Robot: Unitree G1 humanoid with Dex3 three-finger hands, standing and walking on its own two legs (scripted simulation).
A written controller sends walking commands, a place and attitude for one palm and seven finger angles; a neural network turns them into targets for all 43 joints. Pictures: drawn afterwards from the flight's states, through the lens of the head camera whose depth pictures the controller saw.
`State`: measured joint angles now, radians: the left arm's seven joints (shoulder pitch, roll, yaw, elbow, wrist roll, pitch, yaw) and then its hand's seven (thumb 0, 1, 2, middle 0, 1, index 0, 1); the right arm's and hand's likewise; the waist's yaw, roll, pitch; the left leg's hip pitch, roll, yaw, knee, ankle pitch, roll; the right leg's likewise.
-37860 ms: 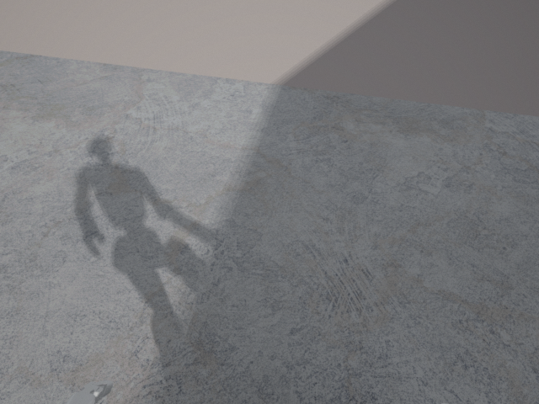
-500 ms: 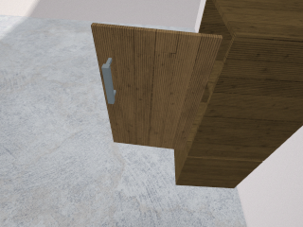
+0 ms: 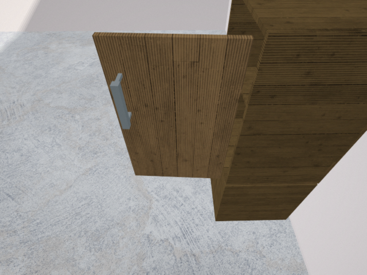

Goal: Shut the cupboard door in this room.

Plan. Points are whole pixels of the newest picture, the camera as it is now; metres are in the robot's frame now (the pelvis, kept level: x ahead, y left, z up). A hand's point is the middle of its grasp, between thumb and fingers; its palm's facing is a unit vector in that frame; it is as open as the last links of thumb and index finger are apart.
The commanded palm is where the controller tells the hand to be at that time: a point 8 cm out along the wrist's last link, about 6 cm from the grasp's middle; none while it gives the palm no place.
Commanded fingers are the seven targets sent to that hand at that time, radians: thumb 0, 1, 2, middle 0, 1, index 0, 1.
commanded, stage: look again from close up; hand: left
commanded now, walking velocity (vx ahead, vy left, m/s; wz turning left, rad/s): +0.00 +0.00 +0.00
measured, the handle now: (123, 102) +0.52 +0.19 +0.08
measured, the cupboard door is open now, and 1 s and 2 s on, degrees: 86 86 86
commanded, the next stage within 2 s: shuffle to correct the standing spot in 0.38 s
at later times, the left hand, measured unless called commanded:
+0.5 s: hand out of the picture +0.03 +0.24 -0.16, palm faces -0.03 -0.95 -0.30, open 7.4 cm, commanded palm none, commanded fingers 0.00 0.90 0.90 -0.20 -0.30 -0.20 -0.30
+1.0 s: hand out of the picture +0.00 +0.16 -0.18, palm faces +0.04 -0.99 -0.15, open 7.4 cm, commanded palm none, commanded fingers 0.00 0.90 0.90 -0.20 -0.30 -0.20 -0.30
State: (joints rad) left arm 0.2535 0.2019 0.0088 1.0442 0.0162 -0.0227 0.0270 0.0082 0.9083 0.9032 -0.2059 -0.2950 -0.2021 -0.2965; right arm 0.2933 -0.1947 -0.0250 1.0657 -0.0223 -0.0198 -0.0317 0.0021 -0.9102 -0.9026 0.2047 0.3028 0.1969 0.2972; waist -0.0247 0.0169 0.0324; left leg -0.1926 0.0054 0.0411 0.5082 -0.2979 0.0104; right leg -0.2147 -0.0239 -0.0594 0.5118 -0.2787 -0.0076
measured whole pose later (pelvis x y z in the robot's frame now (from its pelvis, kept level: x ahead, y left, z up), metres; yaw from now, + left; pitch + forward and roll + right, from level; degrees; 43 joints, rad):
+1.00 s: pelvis +0.04 +0.00 -0.01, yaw +0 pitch +0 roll -1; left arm 0.37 0.13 0.01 1.12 0.02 -0.03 0.02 0.00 0.90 0.90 -0.20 -0.29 -0.20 -0.30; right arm 0.30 -0.13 0.00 1.15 -0.01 -0.01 -0.02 0.00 -0.91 -0.90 0.20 0.30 0.20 0.30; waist 0.00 0.01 0.04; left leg -0.20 0.03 0.07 0.64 -0.41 0.01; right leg -0.18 -0.01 -0.07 0.56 -0.38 -0.01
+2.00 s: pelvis +0.04 -0.02 +0.00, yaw +0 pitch -1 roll +1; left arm 0.29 0.15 0.02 1.08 0.02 0.01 0.03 0.00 0.91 0.90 -0.20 -0.29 -0.20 -0.30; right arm 0.29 -0.14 -0.01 1.12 -0.02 0.01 -0.02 0.00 -0.91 -0.90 0.20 0.30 0.19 0.30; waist 0.00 -0.01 0.04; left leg -0.15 0.03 0.13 0.43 -0.25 0.01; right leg -0.26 -0.03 -0.07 0.43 -0.14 -0.01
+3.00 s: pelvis +0.04 -0.01 -0.02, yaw +5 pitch +1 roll +1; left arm 0.33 0.18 0.08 0.16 -0.18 -0.23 0.01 0.02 0.92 0.90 -0.26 -0.36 -0.25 -0.36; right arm 0.30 -0.24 0.00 0.78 0.03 -0.32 -0.05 0.01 -0.91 -0.90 0.20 0.30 0.20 0.30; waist -0.05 0.02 -0.04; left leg -0.33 -0.01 0.07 0.66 -0.35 0.02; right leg -0.42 -0.07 -0.10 0.67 -0.28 -0.01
